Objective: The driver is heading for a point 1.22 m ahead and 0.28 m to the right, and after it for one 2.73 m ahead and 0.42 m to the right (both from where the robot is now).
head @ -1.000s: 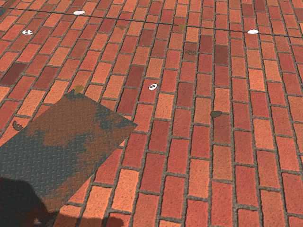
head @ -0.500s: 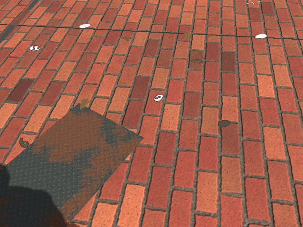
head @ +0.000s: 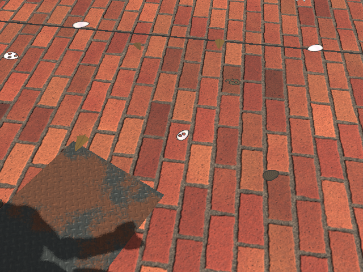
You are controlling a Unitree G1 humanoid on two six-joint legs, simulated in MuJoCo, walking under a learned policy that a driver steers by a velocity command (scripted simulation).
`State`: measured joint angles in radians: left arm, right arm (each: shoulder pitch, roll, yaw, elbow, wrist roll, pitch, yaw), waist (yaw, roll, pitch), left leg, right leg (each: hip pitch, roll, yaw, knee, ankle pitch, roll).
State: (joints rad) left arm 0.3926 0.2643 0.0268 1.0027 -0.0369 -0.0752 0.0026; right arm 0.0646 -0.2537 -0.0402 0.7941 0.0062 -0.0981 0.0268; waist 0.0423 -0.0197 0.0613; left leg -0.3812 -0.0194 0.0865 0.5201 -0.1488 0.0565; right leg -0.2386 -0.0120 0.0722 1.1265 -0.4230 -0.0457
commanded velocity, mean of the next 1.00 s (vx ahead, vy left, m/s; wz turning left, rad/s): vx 0.50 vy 0.00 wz -0.43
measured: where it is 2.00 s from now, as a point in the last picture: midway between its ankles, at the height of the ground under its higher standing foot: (269, 157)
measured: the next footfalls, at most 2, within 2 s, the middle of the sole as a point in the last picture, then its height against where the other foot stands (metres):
right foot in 0.44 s outside the picture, level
left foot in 0.94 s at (216, 200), level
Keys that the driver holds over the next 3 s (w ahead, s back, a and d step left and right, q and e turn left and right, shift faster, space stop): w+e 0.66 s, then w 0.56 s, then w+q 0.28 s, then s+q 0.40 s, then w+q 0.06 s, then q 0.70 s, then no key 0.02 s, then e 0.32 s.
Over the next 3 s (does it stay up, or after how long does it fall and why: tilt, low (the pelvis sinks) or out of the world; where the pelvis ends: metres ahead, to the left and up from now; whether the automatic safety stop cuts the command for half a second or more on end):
stays up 0.93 -0.29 0.01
